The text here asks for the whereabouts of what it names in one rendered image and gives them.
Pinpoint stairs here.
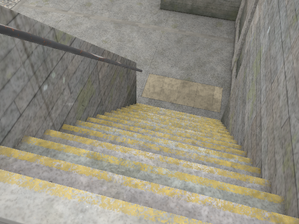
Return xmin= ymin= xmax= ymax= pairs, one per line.
xmin=0 ymin=103 xmax=299 ymax=224

